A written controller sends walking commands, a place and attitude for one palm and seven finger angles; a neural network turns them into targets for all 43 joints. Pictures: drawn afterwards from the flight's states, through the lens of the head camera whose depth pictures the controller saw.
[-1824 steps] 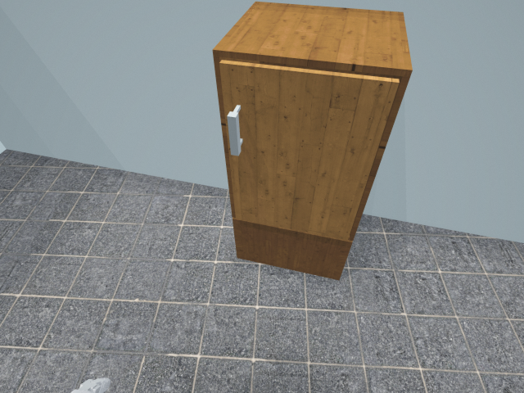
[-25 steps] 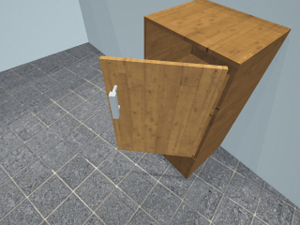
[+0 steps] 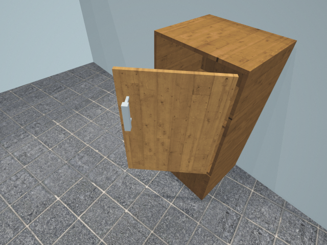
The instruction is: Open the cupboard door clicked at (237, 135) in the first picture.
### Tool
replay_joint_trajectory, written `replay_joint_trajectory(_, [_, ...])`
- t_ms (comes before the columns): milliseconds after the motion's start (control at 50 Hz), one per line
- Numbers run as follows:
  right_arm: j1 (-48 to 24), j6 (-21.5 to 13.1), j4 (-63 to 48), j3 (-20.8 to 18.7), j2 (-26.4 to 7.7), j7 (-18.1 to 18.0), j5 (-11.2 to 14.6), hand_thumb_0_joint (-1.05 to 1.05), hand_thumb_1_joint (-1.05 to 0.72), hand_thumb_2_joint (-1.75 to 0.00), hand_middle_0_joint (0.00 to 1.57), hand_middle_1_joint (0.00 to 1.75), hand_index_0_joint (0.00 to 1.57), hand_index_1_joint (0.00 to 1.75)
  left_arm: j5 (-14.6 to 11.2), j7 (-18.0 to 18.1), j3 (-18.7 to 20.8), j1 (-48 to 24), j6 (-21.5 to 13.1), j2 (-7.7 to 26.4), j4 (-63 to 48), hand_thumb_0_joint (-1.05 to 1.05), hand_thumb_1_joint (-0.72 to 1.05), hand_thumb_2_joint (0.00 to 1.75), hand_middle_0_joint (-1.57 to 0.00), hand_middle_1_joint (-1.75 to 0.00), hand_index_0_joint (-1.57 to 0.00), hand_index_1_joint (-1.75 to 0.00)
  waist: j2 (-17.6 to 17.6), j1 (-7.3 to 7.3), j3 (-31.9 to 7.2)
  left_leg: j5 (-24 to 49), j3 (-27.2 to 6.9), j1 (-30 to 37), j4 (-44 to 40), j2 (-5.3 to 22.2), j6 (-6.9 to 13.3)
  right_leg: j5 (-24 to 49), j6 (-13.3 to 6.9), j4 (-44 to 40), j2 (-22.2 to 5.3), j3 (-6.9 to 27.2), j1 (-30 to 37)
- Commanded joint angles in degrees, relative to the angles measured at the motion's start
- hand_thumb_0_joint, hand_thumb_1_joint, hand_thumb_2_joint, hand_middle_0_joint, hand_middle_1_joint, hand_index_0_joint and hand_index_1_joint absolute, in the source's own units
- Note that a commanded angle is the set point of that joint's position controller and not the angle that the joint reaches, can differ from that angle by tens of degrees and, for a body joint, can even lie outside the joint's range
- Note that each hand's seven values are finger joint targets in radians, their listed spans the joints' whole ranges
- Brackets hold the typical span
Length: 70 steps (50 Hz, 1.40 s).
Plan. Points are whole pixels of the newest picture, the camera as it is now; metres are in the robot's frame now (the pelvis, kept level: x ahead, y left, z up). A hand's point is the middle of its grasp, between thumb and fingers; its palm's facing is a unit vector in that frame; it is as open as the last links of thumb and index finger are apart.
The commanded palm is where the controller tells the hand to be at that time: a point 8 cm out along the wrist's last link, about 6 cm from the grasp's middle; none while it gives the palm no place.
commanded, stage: look again from close up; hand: left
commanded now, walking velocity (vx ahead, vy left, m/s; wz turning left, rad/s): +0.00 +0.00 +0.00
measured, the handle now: (127, 113) +0.58 +0.17 -0.02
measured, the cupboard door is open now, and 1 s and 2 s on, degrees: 43 43 43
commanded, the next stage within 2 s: shuffle to correct the standing spot in 0.16 s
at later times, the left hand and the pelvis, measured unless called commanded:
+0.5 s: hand out of the picture -0.11 +0.17 -0.17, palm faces +0.08 -0.99 -0.14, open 7.4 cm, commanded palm none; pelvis -0.04 +0.01 +0.01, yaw +1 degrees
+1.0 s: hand out of the picture +0.04 +0.19 -0.16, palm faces -0.03 -0.99 -0.17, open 7.3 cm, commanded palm none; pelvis -0.01 +0.00 +0.01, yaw -3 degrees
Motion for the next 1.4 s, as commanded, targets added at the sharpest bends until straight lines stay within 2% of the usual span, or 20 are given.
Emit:
replay_joint_trajectory(0, [1.5, -0.3, -3.7, -1.3, -6.2, 0.6, -0.3, 0.0, -0.9, -0.9, 0.2, 0.3, 0.2, 0.3, 0.2, 0.0, 1.0, 4.2, 0.2, 5.7, -3.2, 0.0, 0.9, 0.9, -0.2, -0.3, -0.2, -0.3, 0.4, 0.25, 10.1, -14.3, -9.2, -6.3, -12.6, 5.0, 0.7, -8.4, -2.6, -8.9, -3.1, 5.7, -9.8])
replay_joint_trajectory(460, [1.2, 0.7, -2.1, -3.3, -7.7, 0.1, -0.5, 0.0, -0.9, -0.9, 0.2, 0.3, 0.2, 0.3, 0.5, -1.9, 2.6, 17.3, 1.5, 2.3, 0.8, 0.0, 0.9, 0.9, -0.2, -0.3, -0.2, -0.3, 4.1, 2.42, 3.7, -29.0, -10.3, -11.3, -16.7, 6.7, 1.2, -9.5, -3.2, -1.8, 2.3, -0.2, -3.3])
replay_joint_trajectory(500, [0.1, 0.9, -2.6, -3.4, -6.7, 0.2, -0.5, 0.0, -0.9, -0.9, 0.2, 0.3, 0.2, 0.3, 0.6, -1.9, 3.0, 18.8, 1.4, 2.6, 1.2, 0.0, 0.9, 0.9, -0.2, -0.3, -0.2, -0.3, 0.2, 3.13, 5.7, -28.1, -7.6, -14.2, -11.5, 3.8, 0.5, -14.0, -4.6, -5.9, 0.5, 3.8, -3.6])
replay_joint_trajectory(540, [-1.0, 1.3, -3.9, -3.0, -3.0, 0.5, -0.5, 0.0, -0.9, -0.9, 0.2, 0.3, 0.2, 0.3, 0.5, -1.3, 3.9, 18.0, 1.1, 4.8, 1.0, 0.0, 0.9, 0.9, -0.2, -0.3, -0.2, -0.3, -11.7, 2.59, 9.0, -17.4, -0.8, -16.1, 7.8, -2.2, -1.1, -28.4, -9.0, -17.9, -8.6, 19.7, -10.7])
replay_joint_trajectory(560, [0.0, 1.5, -3.9, -3.3, -2.0, 0.7, -0.7, 0.0, -0.9, -0.9, 0.2, 0.3, 0.2, 0.3, 0.4, -0.8, 4.4, 14.2, 0.6, 6.0, 0.1, 0.0, 0.9, 0.9, -0.2, -0.3, -0.2, -0.3, -15.7, 0.62, 7.7, -10.1, 1.2, -11.1, 22.0, -2.7, -1.1, -30.8, -11.4, -24.5, -15.1, 26.1, -17.2])
replay_joint_trajectory(600, [3.9, 1.3, -3.3, -3.8, -2.6, 0.9, -0.5, 0.0, -0.9, -0.9, 0.2, 0.3, 0.2, 0.3, 0.2, 0.0, 4.7, 4.6, -0.4, 5.8, -3.3, 0.0, 0.9, 0.9, -0.2, -0.3, -0.2, -0.3, -12.2, -4.02, 5.0, -9.4, -4.6, -6.1, 32.3, 1.5, -0.1, -20.4, -11.8, -23.2, -15.3, 24.3, -23.3])
replay_joint_trajectory(680, [7.9, -1.3, -1.6, -2.2, 0.2, 0.9, -0.1, 0.0, -0.9, -0.9, 0.2, 0.3, 0.2, 0.3, 0.7, -0.8, 3.6, 7.2, 0.1, 5.0, -2.8, 0.0, 0.9, 0.9, -0.2, -0.3, -0.2, -0.3, -3.2, -2.09, 8.8, -10.8, 2.8, 7.9, -3.6, -0.6, -1.0, -21.3, -7.6, -9.5, -5.6, 13.7, -27.5])
replay_joint_trajectory(700, [11.4, -1.9, -0.6, -2.7, -2.4, 0.1, -0.2, 0.0, -0.9, -0.9, 0.2, 0.3, 0.2, 0.3, 0.7, -1.3, 3.2, 7.7, 0.4, 3.1, -2.7, 0.0, 0.9, 0.9, -0.2, -0.3, -0.2, -0.3, 4.5, -3.16, 9.2, -14.7, -3.1, 11.8, -10.0, 3.3, -0.4, -16.7, -6.2, 0.9, -2.2, 10.5, -29.9])
replay_joint_trajectory(720, [15.5, -2.2, -0.3, -3.9, -7.8, -0.6, -0.9, 0.0, -0.9, -0.9, 0.2, 0.3, 0.2, 0.3, 0.3, -2.1, 3.2, 7.4, 0.7, 0.7, -4.3, 0.0, 0.9, 0.9, -0.2, -0.3, -0.2, -0.3, 18.7, -4.47, 9.3, -28.5, -25.2, 12.8, -20.1, 18.4, 4.3, -13.6, -2.9, 17.7, 3.2, 3.3, -37.9])
replay_joint_trajectory(740, [15.9, -2.2, -0.6, -4.5, -10.8, -1.4, -1.0, 0.0, -0.9, -0.9, 0.2, 0.3, 0.2, 0.3, 0.9, -2.5, 3.9, 2.5, 0.8, 2.1, -7.1, 0.0, 0.9, 0.9, -0.2, -0.3, -0.2, -0.3, 14.5, -4.71, 11.5, -32.2, -33.7, 6.5, -26.0, 27.4, 9.7, -10.2, -2.3, 28.7, -0.1, 5.1, -39.9])
replay_joint_trajectory(760, [12.4, -2.4, -1.5, -4.1, -9.4, -1.3, -1.1, 0.0, -0.9, -0.9, 0.2, 0.3, 0.2, 0.3, 1.3, -3.2, 4.4, 1.1, 0.9, 3.2, -7.8, 0.0, 0.9, 0.9, -0.2, -0.3, -0.2, -0.3, 6.2, -2.52, 12.2, -30.3, -31.2, 2.2, -27.2, 26.2, 11.1, -5.0, -2.5, 33.5, -2.3, 7.0, -38.6])
replay_joint_trajectory(880, [6.3, -4.4, -2.1, -2.8, -5.3, -0.6, -0.8, 0.0, -0.9, -0.9, 0.2, 0.3, 0.2, 0.3, 0.7, -4.3, 3.7, 2.5, 1.0, 0.1, -5.6, 0.0, 0.9, 0.9, -0.2, -0.3, -0.2, -0.3, 5.1, 1.19, 6.1, -7.3, -8.3, 0.0, -22.8, 15.0, 7.8, 6.6, -0.6, 30.0, -3.5, 2.5, -28.9])
replay_joint_trajectory(1000, [11.2, -3.2, -0.1, -3.2, -6.1, 0.1, -1.6, 0.0, -0.9, -0.9, 0.2, 0.3, 0.2, 0.3, 0.2, -4.1, 3.4, -7.7, -0.1, 0.7, -8.9, 0.0, 0.9, 0.9, -0.2, -0.3, -0.2, -0.3, 7.0, -2.63, 5.7, -1.5, -6.2, 2.5, -19.7, 15.7, 8.0, 2.2, -0.6, 7.2, -2.0, -2.7, -19.6])
replay_joint_trajectory(1060, [10.4, -2.5, -0.2, -3.0, -6.2, 0.3, -1.4, 0.0, -0.9, -0.9, 0.2, 0.3, 0.2, 0.3, 0.3, -3.8, 4.0, -2.2, -0.9, 2.3, -6.9, 0.0, 0.9, 0.9, -0.2, -0.3, -0.2, -0.3, 2.6, 0.3, 1.2, -3.1, -3.9, -1.5, -10.8, 13.3, 5.0, 5.7, -0.8, -4.1, 0.2, -4.0, -3.6])
replay_joint_trajectory(1080, [10.4, -2.5, 0.1, -2.6, -4.8, 0.7, -0.9, 0.0, -0.9, -0.9, 0.2, 0.3, 0.2, 0.3, 0.2, -3.4, 4.6, 3.0, -1.6, 4.6, -4.9, 0.0, 0.9, 0.9, -0.2, -0.3, -0.2, -0.3, -2.2, 2.82, -2.5, -5.5, -0.5, -6.7, -2.6, 9.8, 2.9, 6.6, -1.8, -6.5, -2.3, -0.4, 7.5])
replay_joint_trajectory(1120, [7.8, -2.3, -3.0, -1.6, -1.7, 1.2, -0.2, 0.0, -0.9, -0.9, 0.2, 0.3, 0.2, 0.3, -0.2, -2.2, 6.0, 12.6, -1.8, 13.5, -2.7, 0.0, 0.9, 0.9, -0.2, -0.3, -0.2, -0.3, -19.5, 6.64, -7.8, -25.5, 3.5, -24.8, 25.7, 1.1, -0.2, 6.7, -10.9, -14.7, -22.5, 25.0, 19.5])
replay_joint_trajectory(1160, [6.3, -1.8, -2.7, -2.2, -2.2, 1.3, -0.4, 0.0, -0.9, -0.9, 0.2, 0.3, 0.2, 0.3, -0.1, -1.6, 5.0, 5.3, -1.8, 9.5, -3.9, 0.0, 0.9, 0.9, -0.2, -0.3, -0.2, -0.3, -9.6, 2.96, -1.0, -16.8, -1.5, -24.1, 34.5, 4.6, -0.5, 4.2, -12.6, -16.8, -20.3, 19.9, 6.1])
replay_joint_trajectory(1240, [10.0, 0.1, 0.6, -0.8, 1.4, 1.0, 0.1, 0.0, -0.9, -0.9, 0.2, 0.3, 0.2, 0.3, 0.3, -0.7, 3.0, -5.4, -2.0, 5.0, -6.6, 0.0, 0.9, 0.9, -0.2, -0.3, -0.2, -0.3, -8.5, -2.36, 2.4, -9.1, -0.5, -8.2, 19.6, 4.4, -3.2, 26.8, -9.1, -15.0, -14.3, 4.9, -9.6])
replay_joint_trajectory(1340, [9.7, 0.2, 0.0, -1.2, 0.5, 0.3, 0.4, 0.0, -0.9, -0.9, 0.2, 0.3, 0.2, 0.3, -0.4, -0.6, 3.9, -4.3, -0.1, 7.6, -6.6, 0.0, 0.9, 0.9, -0.2, -0.3, -0.2, -0.3, -3.1, -1.28, 1.2, 4.9, 1.3, 4.8, -4.5, 1.4, -3.9, 20.4, -6.9, -5.8, -11.3, 5.1, -11.0])
replay_joint_trajectory(1380, [7.4, -0.3, -2.3, -2.3, -5.0, -0.1, -0.1, 0.0, -0.9, -0.9, 0.2, 0.3, 0.2, 0.3, -0.8, -0.8, 3.7, -1.9, 1.2, 4.6, -7.4, 0.0, 0.9, 0.9, -0.2, -0.3, -0.2, -0.3, 8.6, 0.69, 0.8, 21.2, -9.2, 2.6, -9.0, 11.6, 1.0, 6.6, -2.4, 0.3, -5.0, 2.0, -10.8])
